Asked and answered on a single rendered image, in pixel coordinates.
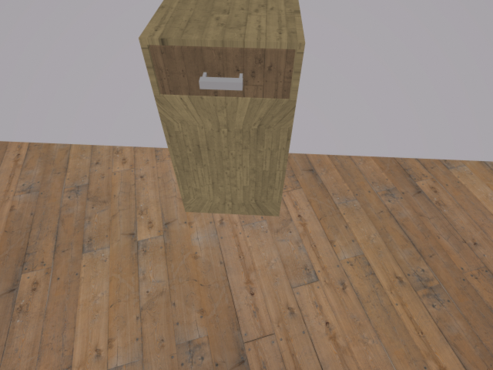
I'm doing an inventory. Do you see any cabinet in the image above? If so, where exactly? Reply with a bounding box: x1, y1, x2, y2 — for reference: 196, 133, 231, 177
139, 0, 305, 217

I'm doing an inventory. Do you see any drawer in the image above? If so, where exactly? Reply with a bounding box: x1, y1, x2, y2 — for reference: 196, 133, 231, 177
149, 45, 295, 99

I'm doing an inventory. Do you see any handle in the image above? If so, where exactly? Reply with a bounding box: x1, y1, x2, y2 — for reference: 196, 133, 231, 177
199, 72, 243, 91

